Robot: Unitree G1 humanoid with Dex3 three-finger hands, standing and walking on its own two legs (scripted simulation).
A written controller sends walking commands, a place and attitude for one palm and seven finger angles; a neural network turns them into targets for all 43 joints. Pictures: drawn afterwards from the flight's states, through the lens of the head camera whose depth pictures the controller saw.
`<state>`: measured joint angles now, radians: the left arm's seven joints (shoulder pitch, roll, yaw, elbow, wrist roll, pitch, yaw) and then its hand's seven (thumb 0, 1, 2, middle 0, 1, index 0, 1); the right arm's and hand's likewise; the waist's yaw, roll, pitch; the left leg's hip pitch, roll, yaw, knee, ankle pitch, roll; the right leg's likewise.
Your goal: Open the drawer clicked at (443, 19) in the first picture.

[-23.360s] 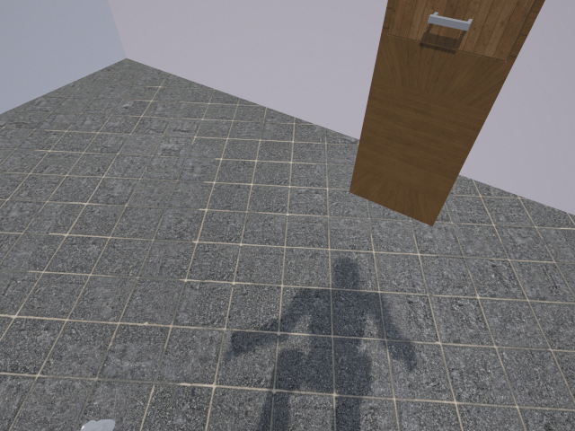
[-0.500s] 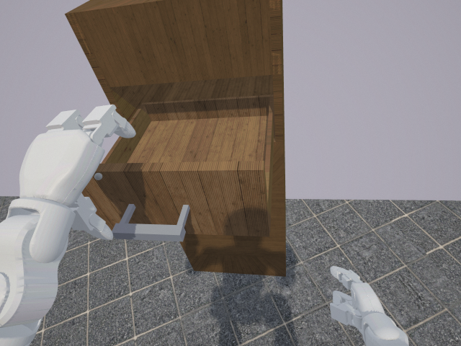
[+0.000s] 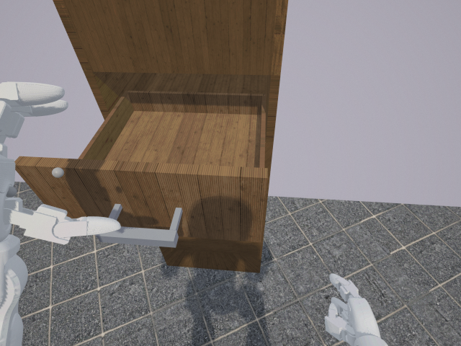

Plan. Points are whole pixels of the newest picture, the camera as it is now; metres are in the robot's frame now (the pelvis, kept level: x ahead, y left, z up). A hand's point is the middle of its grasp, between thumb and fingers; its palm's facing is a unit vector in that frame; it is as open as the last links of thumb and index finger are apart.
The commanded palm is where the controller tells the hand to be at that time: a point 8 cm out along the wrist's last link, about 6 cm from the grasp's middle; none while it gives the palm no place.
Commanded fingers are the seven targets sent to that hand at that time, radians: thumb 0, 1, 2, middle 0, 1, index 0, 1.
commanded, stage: draw the hand back to the body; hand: left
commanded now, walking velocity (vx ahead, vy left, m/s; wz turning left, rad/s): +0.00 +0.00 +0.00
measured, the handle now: (142, 224) +0.26 +0.19 +0.10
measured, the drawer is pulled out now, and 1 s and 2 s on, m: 0.29 0.29 0.29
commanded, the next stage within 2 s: step back with the hand held close in 0.78 s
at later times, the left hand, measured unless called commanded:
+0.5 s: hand (17, 159) +0.21 +0.25 +0.29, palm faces +0.54 -0.77 -0.35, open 9.4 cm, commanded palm +0.15 +0.30 +0.29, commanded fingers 0.00 0.80 0.86 -0.21 -0.37 -0.21 -0.37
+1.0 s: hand (14, 161) +0.21 +0.25 +0.29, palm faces +0.54 -0.75 -0.38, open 7.5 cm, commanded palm +0.14 +0.29 +0.29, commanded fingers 0.00 0.90 0.90 -0.20 -0.30 -0.20 -0.30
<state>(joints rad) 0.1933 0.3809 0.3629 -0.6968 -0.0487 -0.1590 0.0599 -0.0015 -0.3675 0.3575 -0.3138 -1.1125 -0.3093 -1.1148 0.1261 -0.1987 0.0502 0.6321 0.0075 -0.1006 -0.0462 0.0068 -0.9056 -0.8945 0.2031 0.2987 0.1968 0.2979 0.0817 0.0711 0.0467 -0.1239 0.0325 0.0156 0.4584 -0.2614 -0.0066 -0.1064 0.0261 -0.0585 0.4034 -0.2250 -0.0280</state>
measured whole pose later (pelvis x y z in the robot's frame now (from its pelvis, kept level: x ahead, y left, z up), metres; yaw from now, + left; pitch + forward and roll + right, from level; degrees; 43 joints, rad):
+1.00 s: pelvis +0.01 +0.02 +0.00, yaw -1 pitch -1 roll -1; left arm 0.28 0.43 0.54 -0.66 -0.08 -0.20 0.11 0.01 0.88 0.90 -0.21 -0.30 -0.21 -0.30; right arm 0.16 -0.21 0.02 0.62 0.01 -0.09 -0.05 0.01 -0.90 -0.89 0.21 0.30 0.20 0.30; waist 0.05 0.06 0.00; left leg -0.19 0.03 0.04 0.48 -0.28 0.01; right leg -0.17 0.02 -0.04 0.40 -0.22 -0.01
